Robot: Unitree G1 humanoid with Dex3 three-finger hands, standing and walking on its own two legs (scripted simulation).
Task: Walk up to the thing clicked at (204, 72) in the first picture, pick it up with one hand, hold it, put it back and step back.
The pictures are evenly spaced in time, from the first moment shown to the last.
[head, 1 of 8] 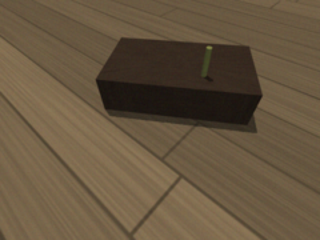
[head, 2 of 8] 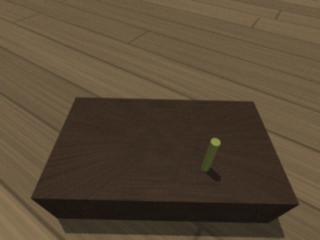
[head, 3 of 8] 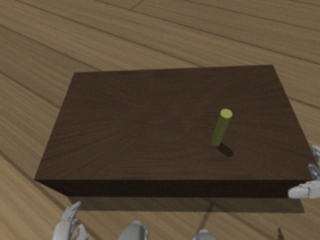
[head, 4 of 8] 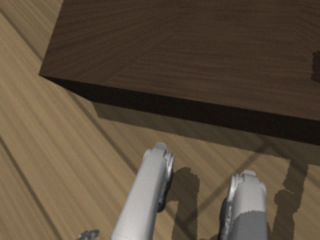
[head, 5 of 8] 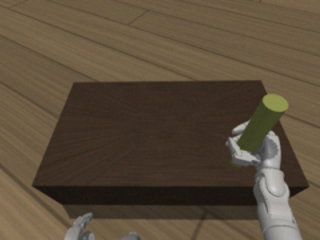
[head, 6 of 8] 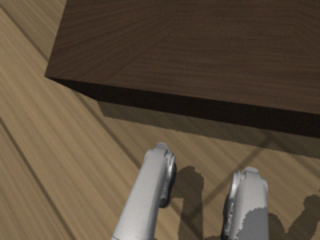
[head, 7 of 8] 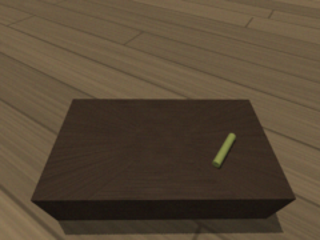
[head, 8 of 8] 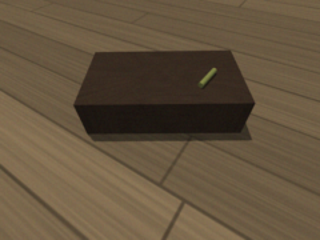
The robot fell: no
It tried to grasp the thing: yes
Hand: right
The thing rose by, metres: 0.38
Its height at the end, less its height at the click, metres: -0.09
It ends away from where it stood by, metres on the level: 0.16
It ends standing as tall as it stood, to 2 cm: no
